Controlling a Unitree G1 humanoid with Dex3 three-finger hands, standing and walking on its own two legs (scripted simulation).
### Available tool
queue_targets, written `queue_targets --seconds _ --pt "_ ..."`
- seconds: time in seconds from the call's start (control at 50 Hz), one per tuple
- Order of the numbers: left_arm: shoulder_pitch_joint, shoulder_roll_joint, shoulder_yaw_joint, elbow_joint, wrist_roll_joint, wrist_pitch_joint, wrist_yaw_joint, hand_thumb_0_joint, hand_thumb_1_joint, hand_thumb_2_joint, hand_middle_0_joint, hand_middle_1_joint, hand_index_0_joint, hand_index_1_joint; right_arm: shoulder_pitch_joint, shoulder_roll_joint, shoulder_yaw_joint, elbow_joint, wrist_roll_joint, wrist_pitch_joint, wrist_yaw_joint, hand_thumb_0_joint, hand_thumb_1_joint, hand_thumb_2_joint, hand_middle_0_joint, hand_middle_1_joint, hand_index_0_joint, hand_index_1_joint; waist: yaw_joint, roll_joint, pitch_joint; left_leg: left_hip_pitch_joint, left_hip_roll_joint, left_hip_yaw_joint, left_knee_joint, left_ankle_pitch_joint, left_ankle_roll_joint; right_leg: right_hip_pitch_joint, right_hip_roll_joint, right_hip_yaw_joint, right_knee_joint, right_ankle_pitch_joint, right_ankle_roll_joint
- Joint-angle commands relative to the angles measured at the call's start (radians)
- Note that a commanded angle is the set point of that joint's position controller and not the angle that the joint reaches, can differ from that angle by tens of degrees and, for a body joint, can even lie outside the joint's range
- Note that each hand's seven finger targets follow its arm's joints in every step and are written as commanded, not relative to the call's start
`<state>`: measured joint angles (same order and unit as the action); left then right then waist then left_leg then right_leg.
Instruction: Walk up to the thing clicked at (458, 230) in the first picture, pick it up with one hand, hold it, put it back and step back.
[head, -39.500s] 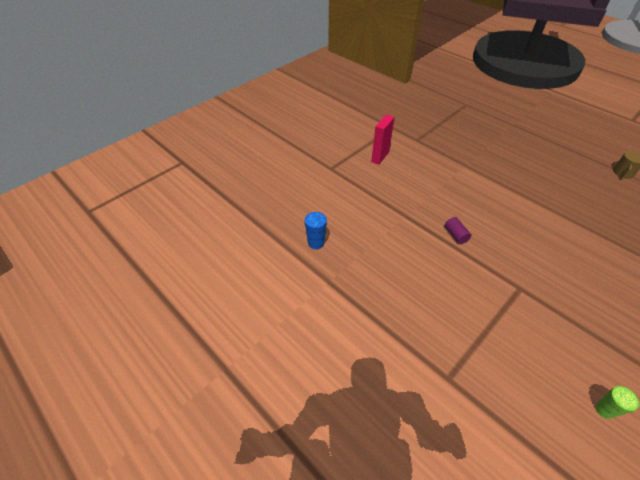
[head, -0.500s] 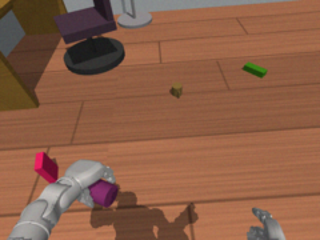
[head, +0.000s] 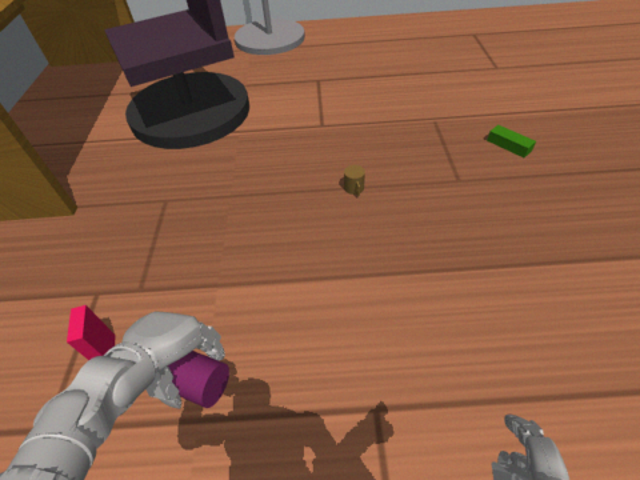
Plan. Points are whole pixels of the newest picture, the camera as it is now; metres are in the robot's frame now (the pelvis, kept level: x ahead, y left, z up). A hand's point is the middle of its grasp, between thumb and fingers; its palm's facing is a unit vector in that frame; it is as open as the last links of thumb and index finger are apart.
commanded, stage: hold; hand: left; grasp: from above
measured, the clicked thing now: (187, 373) +0.28 +0.21 -0.07
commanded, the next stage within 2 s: crouch in 0.14 s
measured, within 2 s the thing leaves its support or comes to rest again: neither
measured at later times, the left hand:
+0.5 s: hand (178, 366) +0.29 +0.22 -0.05, palm faces -0.51 +0.02 -0.86, open 8.4 cm
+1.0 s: hand (223, 376) +0.36 +0.22 -0.28, palm faces -0.42 +0.14 -0.90, open 8.5 cm
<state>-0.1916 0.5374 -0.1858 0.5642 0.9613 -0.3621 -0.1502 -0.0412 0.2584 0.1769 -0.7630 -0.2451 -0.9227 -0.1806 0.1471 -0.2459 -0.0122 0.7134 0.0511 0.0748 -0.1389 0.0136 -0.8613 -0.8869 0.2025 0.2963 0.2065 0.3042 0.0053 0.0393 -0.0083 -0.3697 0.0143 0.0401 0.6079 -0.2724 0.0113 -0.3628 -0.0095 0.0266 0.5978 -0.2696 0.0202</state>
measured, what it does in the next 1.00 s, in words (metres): lowers itself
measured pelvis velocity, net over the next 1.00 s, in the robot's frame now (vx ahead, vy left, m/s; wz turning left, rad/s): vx -0.05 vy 0.00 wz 0.00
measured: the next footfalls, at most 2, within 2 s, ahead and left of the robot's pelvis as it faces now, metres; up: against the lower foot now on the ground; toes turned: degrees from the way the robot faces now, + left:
none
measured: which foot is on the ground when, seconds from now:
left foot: down 0.00-1.00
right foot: down 0.00-1.00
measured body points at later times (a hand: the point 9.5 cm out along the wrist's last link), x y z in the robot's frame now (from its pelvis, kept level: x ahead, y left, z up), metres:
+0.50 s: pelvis +0.01 +0.00 +0.00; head +0.04 -0.01 +0.45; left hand +0.31 +0.22 +0.00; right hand +0.15 -0.26 -0.12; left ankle +0.03 +0.11 -0.73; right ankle +0.03 -0.13 -0.73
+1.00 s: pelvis -0.05 +0.00 -0.17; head +0.11 +0.03 +0.25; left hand +0.38 +0.22 -0.23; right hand +0.00 -0.29 -0.29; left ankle +0.03 +0.11 -0.73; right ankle +0.03 -0.13 -0.73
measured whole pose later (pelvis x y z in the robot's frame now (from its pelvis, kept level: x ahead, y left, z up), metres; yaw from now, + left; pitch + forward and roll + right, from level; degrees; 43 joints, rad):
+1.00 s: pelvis -0.05 +0.00 -0.17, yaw +0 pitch +28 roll -3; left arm -0.72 0.52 -0.13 1.18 1.30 -0.30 0.32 -0.05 0.26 0.22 -0.74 -0.26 -0.88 -0.21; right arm 0.22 -0.26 -0.07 0.74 -0.04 0.10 -0.01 0.01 -0.89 -0.89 0.20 0.30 0.21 0.30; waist -0.13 0.02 -0.15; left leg -1.48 0.03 -0.03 1.52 -0.53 0.02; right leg -1.43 0.00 -0.02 1.47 -0.53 0.02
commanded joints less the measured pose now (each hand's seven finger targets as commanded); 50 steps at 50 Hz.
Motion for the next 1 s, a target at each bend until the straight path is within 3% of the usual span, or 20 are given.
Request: queue_targets --seconds 0.0,0.04,0.08,0.12,0.16,0.2,0.22,0.24,0.3,0.4,0.48,0.5,0.64,0.7,0.74,0.84,0.88,0.9,0.94,0.98 --pt "-0.363 0.228 0.143 -0.227 -0.046 -0.039 0.045 0.0 0.95 0.495 -1.119 -0.389 -1.202 -0.308 -0.088 -0.13 -0.046 -0.129 -0.008 -0.033 -0.02 0.0 -0.852 -0.884 0.2 0.3 0.2 0.3 -0.007 0.023 -0.288 0.186 -0.025 -0.025 -0.084 0.179 0.0 0.039 0.043 -0.014 -0.088 0.139 -0.033" --pt "-0.362 0.254 0.174 -0.197 -0.049 -0.046 0.053 0.0 0.964 0.501 -1.128 -0.393 -1.211 -0.312 -0.09 -0.132 -0.046 -0.129 -0.008 -0.027 -0.022 0.0 -0.848 -0.884 0.201 0.3 0.2 0.3 -0.001 0.023 -0.274 0.174 -0.024 -0.026 -0.088 0.17 -0.002 0.033 0.044 -0.016 -0.089 0.128 -0.035" --pt "-0.379 0.223 0.144 -0.188 -0.038 -0.051 0.058 0.0 0.959 0.473 -1.111 -0.409 -1.203 -0.319 -0.084 -0.13 -0.045 -0.124 -0.008 -0.022 -0.022 0.0 -0.851 -0.884 0.2 0.3 0.2 0.3 -0.015 0.021 -0.291 0.188 -0.023 -0.028 -0.082 0.186 -0.002 0.029 0.043 -0.016 -0.083 0.145 -0.035" --pt "-0.402 0.271 0.181 -0.194 -0.027 -0.059 0.073 0.0 0.962 0.473 -1.128 -0.38 -1.215 -0.295 -0.08 -0.135 -0.051 -0.121 -0.01 -0.018 -0.023 0.0 -0.856 -0.885 0.2 0.3 0.2 0.3 -0.009 0.042 -0.32 0.201 -0.02 -0.031 -0.073 0.225 -0.004 0.034 0.044 -0.018 -0.073 0.171 -0.036" --pt "-0.398 0.279 0.198 -0.21 -0.023 -0.063 0.082 0.0 0.95 0.487 -1.133 -0.372 -1.211 -0.296 -0.08 -0.133 -0.051 -0.124 -0.01 -0.011 -0.022 0.0 -0.855 -0.885 0.2 0.3 0.2 0.3 0.005 0.046 -0.35 0.209 -0.025 -0.026 -0.066 0.254 -0.004 0.058 0.041 -0.016 -0.07 0.201 -0.035" --pt "-0.422 0.255 0.177 -0.19 -0.018 -0.057 0.09 0.0 0.968 0.483 -1.129 -0.385 -1.214 -0.302 -0.074 -0.132 -0.049 -0.119 -0.009 -0.005 -0.022 0.0 -0.848 -0.883 0.2 0.3 0.2 0.3 -0.007 0.035 -0.334 0.195 -0.025 -0.022 -0.062 0.26 -0.002 0.054 0.042 -0.014 -0.07 0.219 -0.033" --pt "-0.423 0.262 0.185 -0.163 -0.02 -0.054 0.094 0.0 0.976 0.404 -1.076 -0.422 -1.215 -0.283 -0.074 -0.136 -0.052 -0.117 -0.008 -0.003 -0.021 0.0 -0.868 -0.894 0.202 0.301 0.202 0.301 -0.005 0.028 -0.32 0.182 -0.023 -0.023 -0.063 0.248 -0.001 0.047 0.044 -0.017 -0.071 0.203 -0.032" --pt "-0.426 0.253 0.173 -0.162 -0.013 -0.051 0.097 0.0 0.896 0.382 -0.996 -0.387 -1.135 -0.258 -0.068 -0.137 -0.052 -0.118 -0.008 -0.001 -0.019 0.0 -0.858 -0.88 0.201 0.301 0.202 0.301 -0.01 0.04 -0.32 0.191 -0.023 -0.023 -0.068 0.25 -0.003 0.045 0.043 -0.016 -0.07 0.204 -0.035" --pt "-0.332 0.219 0.163 -0.12 -0.012 -0.04 0.1 0.0 0.758 0.403 -0.958 -0.394 -1.066 -0.288 -0.072 -0.136 -0.058 -0.131 -0.005 0.006 -0.014 0.0 -0.878 -0.888 0.201 0.3 0.201 0.301 0.0 0.016 -0.301 0.178 -0.021 -0.025 -0.069 0.247 -0.004 0.041 0.045 -0.022 -0.07 0.19 -0.035" --pt "-0.3 0.172 0.125 -0.074 0.019 -0.032 0.123 0.0 0.762 0.399 -0.978 -0.37 -1.073 -0.277 -0.066 -0.129 -0.054 -0.139 -0.003 0.023 -0.007 0.0 -0.879 -0.889 0.2 0.3 0.201 0.3 -0.019 -0.039 -0.26 0.111 -0.029 -0.018 -0.034 0.224 0.005 0.003 0.037 -0.016 -0.058 0.195 -0.025" --pt "-0.362 0.182 0.15 -0.012 0.059 -0.06 0.195 0.0 0.8 0.419 -1.012 -0.363 -1.101 -0.277 -0.052 -0.131 -0.058 -0.133 -0.013 0.037 0.009 0.0 -0.879 -0.889 0.2 0.3 0.201 0.3 -0.025 -0.027 -0.263 0.013 -0.026 -0.023 0.051 0.172 -0.001 -0.114 0.039 -0.023 0.029 0.141 -0.03" --pt "-0.409 0.176 0.146 -0.009 0.077 -0.07 0.217 0.0 0.797 0.405 -1.009 -0.375 -1.1 -0.286 -0.045 -0.133 -0.061 -0.13 -0.019 0.039 0.017 0.0 -0.882 -0.89 0.2 0.3 0.201 0.3 -0.042 -0.021 -0.281 -0.013 -0.027 -0.022 0.091 0.15 -0.003 -0.161 0.036 -0.021 0.065 0.126 -0.031" --pt "-0.623 0.202 0.149 0.111 0.231 -0.096 0.385 0.0 0.706 0.382 -0.948 -0.38 -1.03 -0.299 0.05 -0.164 -0.089 -0.116 -0.055 0.063 0.075 0.0 -0.888 -0.893 0.2 0.3 0.201 0.3 -0.084 0.046 -0.459 -0.237 -0.019 -0.04 0.373 0.068 -0.005 -0.466 0.04 -0.034 0.328 0.048 -0.042" --pt "-0.713 0.191 0.132 0.228 0.278 -0.076 0.463 0.0 0.706 0.421 -0.969 -0.38 -1.039 -0.31 0.068 -0.181 -0.095 -0.104 -0.07 0.064 0.098 0.0 -0.891 -0.895 0.2 0.3 0.2 0.3 -0.108 0.027 -0.478 -0.383 -0.023 -0.051 0.483 0.0 0.005 -0.605 0.041 -0.04 0.427 -0.008 -0.04" --pt "-0.777 0.218 0.145 0.282 0.304 -0.057 0.509 0.0 0.711 0.434 -0.975 -0.375 -1.042 -0.309 0.084 -0.193 -0.103 -0.095 -0.079 0.06 0.105 0.0 -0.89 -0.895 0.2 0.3 0.2 0.3 -0.105 0.052 -0.523 -0.434 -0.02 -0.068 0.531 -0.046 0.001 -0.684 0.041 -0.046 0.493 -0.049 -0.044" --pt "-0.929 0.185 0.115 0.354 0.315 0.015 0.547 0.0 0.72 0.487 -0.982 -0.375 -1.042 -0.317 0.143 -0.198 -0.115 -0.065 -0.092 0.033 0.109 0.0 -0.887 -0.895 0.2 0.3 0.201 0.3 -0.134 0.111 -0.67 -0.52 -0.014 -0.1 0.629 -0.117 0.0 -0.825 0.042 -0.058 0.613 -0.108 -0.05" --pt "-0.91 0.195 0.128 0.442 0.311 0.05 0.544 0.0 0.759 0.493 -1.019 -0.36 -1.076 -0.305 0.166 -0.203 -0.12 -0.051 -0.096 0.016 0.109 0.0 -0.888 -0.895 0.2 0.3 0.201 0.3 -0.138 0.087 -0.678 -0.578 -0.013 -0.108 0.665 -0.16 0.003 -0.872 0.04 -0.061 0.649 -0.148 -0.05" --pt "-0.935 0.176 0.114 0.431 0.31 0.059 0.538 0.0 0.755 0.478 -1.021 -0.34 -1.075 -0.288 0.174 -0.198 -0.12 -0.047 -0.1 0.006 0.11 0.0 -0.887 -0.895 0.2 0.3 0.201 0.3 -0.147 0.104 -0.707 -0.608 -0.015 -0.101 0.695 -0.16 0.006 -0.894 0.041 -0.061 0.675 -0.154 -0.054" --pt "-0.945 0.237 0.147 0.428 0.315 0.08 0.529 0.0 0.77 0.464 -1.03 -0.325 -1.084 -0.273 0.191 -0.201 -0.125 -0.045 -0.099 -0.007 0.11 0.0 -0.886 -0.894 0.2 0.3 0.2 0.3 -0.132 0.12 -0.787 -0.629 -0.016 -0.099 0.743 -0.153 0.009 -0.907 0.044 -0.063 0.722 -0.158 -0.059" --pt "-0.947 0.212 0.139 0.439 0.303 0.092 0.514 0.0 0.81 0.464 -1.061 -0.325 -1.117 -0.271 0.196 -0.197 -0.122 -0.036 -0.104 -0.019 0.113 0.0 -0.887 -0.895 0.2 0.3 0.2 0.3 -0.152 0.109 -0.799 -0.699 -0.016 -0.099 0.801 -0.152 0.013 -0.941 0.042 -0.068 0.768 -0.156 -0.056"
